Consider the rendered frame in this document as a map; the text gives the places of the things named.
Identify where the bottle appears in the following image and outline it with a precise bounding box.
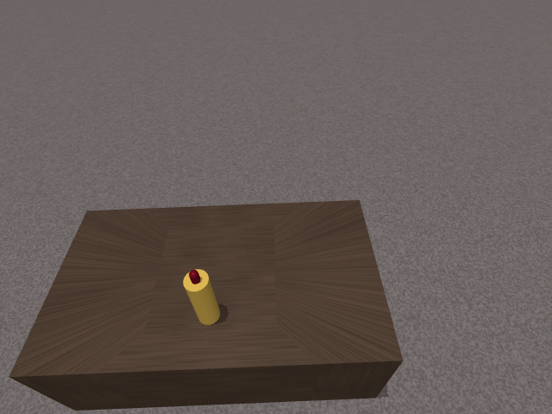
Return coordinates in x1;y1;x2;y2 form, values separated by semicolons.
183;269;220;325

